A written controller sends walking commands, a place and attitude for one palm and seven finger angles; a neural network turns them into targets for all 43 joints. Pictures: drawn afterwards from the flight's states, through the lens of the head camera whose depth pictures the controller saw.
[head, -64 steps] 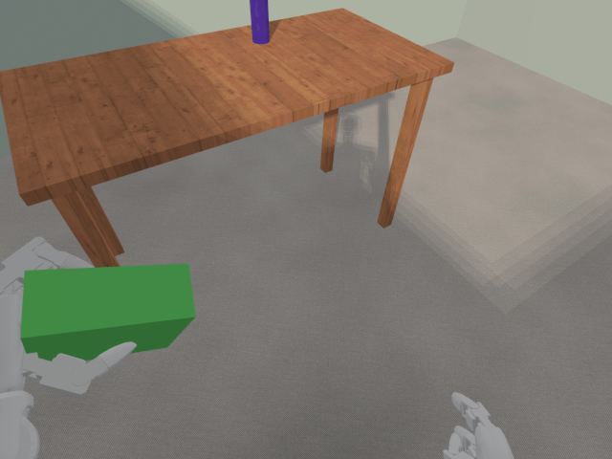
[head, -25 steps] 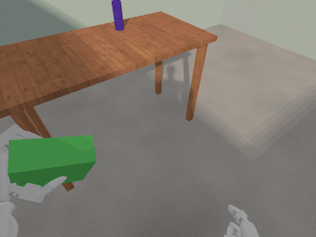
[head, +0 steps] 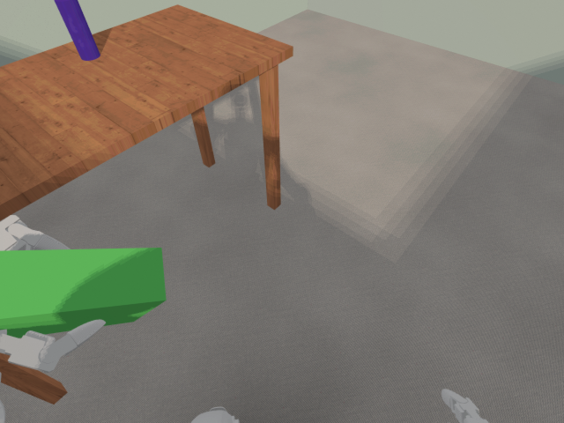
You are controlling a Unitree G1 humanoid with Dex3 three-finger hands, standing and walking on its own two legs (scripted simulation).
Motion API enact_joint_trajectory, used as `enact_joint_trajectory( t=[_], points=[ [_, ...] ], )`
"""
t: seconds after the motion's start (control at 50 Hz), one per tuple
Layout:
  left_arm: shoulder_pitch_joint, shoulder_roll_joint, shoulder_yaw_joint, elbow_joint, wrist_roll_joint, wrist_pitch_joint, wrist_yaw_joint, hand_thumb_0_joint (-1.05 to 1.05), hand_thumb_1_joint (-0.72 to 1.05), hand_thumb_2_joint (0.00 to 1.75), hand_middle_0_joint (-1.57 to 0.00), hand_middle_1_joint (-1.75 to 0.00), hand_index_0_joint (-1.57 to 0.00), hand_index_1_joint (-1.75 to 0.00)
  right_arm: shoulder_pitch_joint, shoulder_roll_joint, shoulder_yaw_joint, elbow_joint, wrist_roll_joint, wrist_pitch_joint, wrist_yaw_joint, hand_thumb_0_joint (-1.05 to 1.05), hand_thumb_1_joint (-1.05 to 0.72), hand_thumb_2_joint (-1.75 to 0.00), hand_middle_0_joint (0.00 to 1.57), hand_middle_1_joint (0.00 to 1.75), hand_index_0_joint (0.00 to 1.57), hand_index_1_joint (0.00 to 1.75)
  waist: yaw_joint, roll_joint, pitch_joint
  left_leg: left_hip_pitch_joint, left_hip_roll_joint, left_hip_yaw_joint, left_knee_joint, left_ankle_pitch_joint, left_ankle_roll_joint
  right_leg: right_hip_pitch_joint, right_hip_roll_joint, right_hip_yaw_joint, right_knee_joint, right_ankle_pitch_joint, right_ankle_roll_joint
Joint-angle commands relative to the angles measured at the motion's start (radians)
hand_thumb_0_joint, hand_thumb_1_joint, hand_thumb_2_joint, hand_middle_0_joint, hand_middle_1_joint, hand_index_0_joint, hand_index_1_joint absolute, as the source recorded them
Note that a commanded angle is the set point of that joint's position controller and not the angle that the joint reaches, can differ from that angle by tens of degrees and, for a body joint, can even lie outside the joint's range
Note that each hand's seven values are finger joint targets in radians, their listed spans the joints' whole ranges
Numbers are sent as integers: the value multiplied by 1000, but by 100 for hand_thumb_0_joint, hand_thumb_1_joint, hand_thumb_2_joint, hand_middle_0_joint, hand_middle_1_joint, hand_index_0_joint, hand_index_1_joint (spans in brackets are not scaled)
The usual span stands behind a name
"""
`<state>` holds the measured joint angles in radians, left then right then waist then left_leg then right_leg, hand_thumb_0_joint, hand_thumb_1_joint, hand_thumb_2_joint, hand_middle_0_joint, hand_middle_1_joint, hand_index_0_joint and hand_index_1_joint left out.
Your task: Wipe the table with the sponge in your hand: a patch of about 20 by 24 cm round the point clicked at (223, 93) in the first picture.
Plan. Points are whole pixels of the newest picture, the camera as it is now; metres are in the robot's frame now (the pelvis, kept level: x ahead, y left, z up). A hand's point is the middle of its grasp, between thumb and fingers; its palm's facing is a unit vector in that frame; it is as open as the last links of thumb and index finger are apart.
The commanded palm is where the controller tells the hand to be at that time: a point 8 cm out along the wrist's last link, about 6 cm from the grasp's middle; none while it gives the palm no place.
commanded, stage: walk to a spot facing it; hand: left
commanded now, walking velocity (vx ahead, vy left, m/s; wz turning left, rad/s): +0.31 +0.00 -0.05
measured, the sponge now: (104, 291) +0.23 +0.20 +0.15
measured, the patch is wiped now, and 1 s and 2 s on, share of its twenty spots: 0.00 0.00 0.00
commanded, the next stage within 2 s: turn to face it in 0.18 s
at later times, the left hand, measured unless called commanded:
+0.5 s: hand (145, 189) +0.37 +0.19 +0.16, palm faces +0.41 -0.77 -0.49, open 9.9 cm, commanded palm +0.30 +0.23 +0.18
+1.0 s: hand (120, 200) +0.34 +0.21 +0.17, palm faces +0.55 -0.70 -0.45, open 9.9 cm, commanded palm +0.28 +0.23 +0.18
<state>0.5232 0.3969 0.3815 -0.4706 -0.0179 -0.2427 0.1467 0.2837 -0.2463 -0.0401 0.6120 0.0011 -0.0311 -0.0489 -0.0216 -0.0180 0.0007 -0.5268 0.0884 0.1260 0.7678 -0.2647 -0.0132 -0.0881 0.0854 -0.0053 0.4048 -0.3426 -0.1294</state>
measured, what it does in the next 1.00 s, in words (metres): walks ahead: left foot, then right foot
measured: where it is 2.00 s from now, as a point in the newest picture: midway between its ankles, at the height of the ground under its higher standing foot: outside the picture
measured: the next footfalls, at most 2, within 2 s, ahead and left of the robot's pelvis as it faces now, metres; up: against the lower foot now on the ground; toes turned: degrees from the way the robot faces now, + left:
left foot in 0.12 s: +0.16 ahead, +0.13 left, +0.00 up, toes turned +9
right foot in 0.46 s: +0.23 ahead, -0.18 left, +0.00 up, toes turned -10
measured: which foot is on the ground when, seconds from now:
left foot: up 0.00-0.10, down 0.12-0.46, up 0.48-0.72, down 0.74-1.00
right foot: down 0.00-0.14, up 0.16-0.44, down 0.46-0.74, up 0.76-1.00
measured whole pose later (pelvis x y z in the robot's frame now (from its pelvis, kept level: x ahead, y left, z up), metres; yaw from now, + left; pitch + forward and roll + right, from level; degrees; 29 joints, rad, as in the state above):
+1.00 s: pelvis +0.19 -0.07 +0.00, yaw +13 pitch +0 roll -2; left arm 0.54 0.39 0.40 -0.61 -0.05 -0.16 0.14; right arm 0.19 -0.14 0.00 0.56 0.01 -0.10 -0.01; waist 0.00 0.02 0.06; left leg -0.31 0.07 -0.01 0.56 -0.25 -0.02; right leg -0.41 -0.02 -0.09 0.83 -0.42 0.09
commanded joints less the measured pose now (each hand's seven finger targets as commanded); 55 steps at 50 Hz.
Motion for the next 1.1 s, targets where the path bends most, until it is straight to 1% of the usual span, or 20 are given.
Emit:
enact_joint_trajectory(
  t=[0.0, 0.06, 0.08, 0.1, 0.12, 0.2, 0.28, 0.4, 0.42, 0.44, 0.46, 0.52, 0.68, 0.7, 0.72, 0.74, 0.88, 1.04, 1.06, 1.08],
  points=[
    [-104, 150, 101, -210, -12, -51, 27, 0, 10, 130, -120, -160, -120, -160, -143, -59, -7, -187, 8, -71, -7, 0, -90, -90, 20, 30, 20, 30, 40, -72, -64, -6, -27, 49, -121, 1, 22, 126, -299, 191, -8, 716, -26],
    [-174, 160, 90, -265, -14, -62, 34, 0, 10, 130, -120, -160, -120, -160, -99, -64, -9, -178, 3, -83, -20, 0, -90, -90, 20, 30, 20, 30, 1, -15, -147, 401, -70, 95, -312, 184, 62, -46, -223, 88, 263, 767, 64],
    [-184, 173, 106, -280, -16, -69, 37, 0, 10, 130, -120, -160, -120, -160, -99, -79, -13, -179, 4, -84, -25, 0, -90, -90, 20, 30, 20, 30, -13, 87, -200, 646, 39, -70, -329, 263, 130, -240, -175, 54, 443, 638, 124],
    [-196, 149, 85, -287, -19, -73, 34, 0, 10, 130, -120, -160, -120, -160, -100, -85, -13, -169, 0, -84, -19, 0, -90, -90, 20, 30, 20, 30, -11, 275, -256, 823, 275, -377, -299, 389, 252, -459, -95, 1, 724, 97, 158],
    [-227, 169, 91, -272, -15, -76, 41, 0, 10, 130, -120, -160, -120, -160, -99, -59, 10, -173, -5, -86, -13, 0, -90, -90, 20, 30, 20, 30, 4, 253, -218, 743, 400, -593, -387, 357, 329, -547, -49, 59, 916, -248, 148],
    [-245, 209, 130, -298, -5, -48, 21, 0, 10, 130, -120, -160, -120, -160, -171, -63, 8, -146, -11, -93, -15, 0, -90, -90, 20, 30, 20, 30, 32, 180, 14, 287, 362, -371, -513, -78, 254, -534, -190, 94, 851, -148, 125],
    [-76, 124, 123, -279, -9, -40, 20, 0, 10, 130, -120, -160, -120, -160, -137, -64, -1, -149, -2, -103, -10, 0, -90, -90, 20, 30, 20, 30, 38, 247, -22, 159, 243, -104, -500, 16, 174, -299, -177, -78, 518, -19, 148],
    [-127, 78, 84, -174, -9, -26, 15, 0, 10, 130, -120, -160, -120, -160, -113, -56, -13, -149, 19, -109, -18, 0, -90, -90, 20, 30, 20, 30, 18, 137, -54, 204, 111, -1, -182, 54, 74, -74, -123, -208, 112, 170, 190],
    [-155, 110, 93, -192, 0, -25, 18, 0, 10, 130, -120, -160, -120, -160, -105, -37, -11, -150, 23, -109, -18, 0, -90, -90, 20, 30, 20, 30, 11, -4, -77, 174, 49, 23, -13, -8, 44, -40, -230, -93, 36, 272, 158],
    [-131, 176, 141, -167, 8, -18, 27, 0, 10, 130, -120, -160, -120, -160, -117, -11, -5, -161, 17, -101, -21, 0, -90, -90, 20, 30, 20, 30, 18, -282, -86, -31, -59, 40, 228, -278, 1, 51, -446, 219, -12, 528, 60],
    [-140, 207, 170, -179, 9, -14, 36, 0, 10, 130, -120, -160, -120, -160, -160, -21, 3, -165, 8, -105, -23, 0, -90, -90, 20, 30, 20, 30, 47, -283, -124, -63, -52, -76, 409, -376, 0, 51, -565, 299, -19, 681, -14],
    [-126, 193, 159, -295, 13, -18, 41, 0, 10, 130, -120, -160, -120, -160, -188, -25, 1, -156, 1, -87, -13, 0, -90, -90, 20, 30, 20, 30, 35, -189, -133, -57, -3, -132, 502, -316, -26, 54, -546, 170, 54, 791, -45],
    [32, 185, 214, -458, -23, -27, 77, 0, 10, 130, -120, -160, -120, -160, -146, -28, -18, -211, -10, -52, -28, 0, -90, -90, 20, 30, 20, 30, -3, -38, -242, 301, -83, 36, -284, 76, -31, 10, -397, -152, 324, 695, 95],
    [70, 164, 198, -468, -36, -26, 76, 0, 10, 130, -120, -160, -120, -160, -130, -53, -38, -212, -7, -50, -30, 0, -90, -90, 20, 30, 20, 30, -18, 121, -250, 468, 10, -77, -349, 309, 5, -158, -335, -171, 506, 374, 145],
    [68, 162, 187, -518, -42, -49, 70, 0, 10, 130, -120, -160, -120, -160, -145, -89, -51, -219, -8, -61, -24, 0, -90, -90, 20, 30, 20, 30, 10, 400, -226, 574, 281, -451, -372, 842, 159, -423, -178, -148, 714, -203, 215],
    [81, 202, 218, -490, -14, -68, 61, 0, 10, 130, -120, -160, -120, -160, -104, -85, -48, -203, -7, -75, 0, 0, -90, -90, 20, 30, 20, 30, 13, 391, -227, 597, 372, -581, -318, 1095, 260, -517, -159, -56, 808, -410, 200],
    [34, 98, 104, -367, -33, -3, 10, 0, 10, 130, -120, -160, -120, -160, -98, -80, -43, -161, 17, -105, 35, 0, -90, -90, 20, 30, 20, 30, -2, 310, -140, 432, 160, -245, -289, 807, 138, -375, -102, -94, 485, -72, 217],
    [-113, 118, 83, -317, -28, 33, 7, 0, 10, 130, -120, -160, -120, -160, -150, -66, -8, -161, 5, -116, 8, 0, -90, -90, 20, 30, 20, 30, 32, 214, -87, 210, 146, -287, -265, 301, 111, -67, -100, -87, 88, 60, 209],
    [-158, 130, 81, -307, -18, 35, 10, 0, 10, 130, -120, -160, -120, -160, -148, -55, -4, -159, 9, -114, 7, 0, -90, -90, 20, 30, 20, 30, 31, 97, -87, 164, 83, -235, -162, 119, 68, -20, -180, -34, -31, 161, 184],
    [-184, 190, 105, -296, -6, 41, 21, 0, 10, 130, -120, -160, -120, -160, -155, -19, 2, -174, 11, -109, 2, 0, -90, -90, 20, 30, 20, 30, 16, -177, -87, 51, -52, -105, 67, -217, -2, -7, -417, 240, -110, 309, 99]
  ],
)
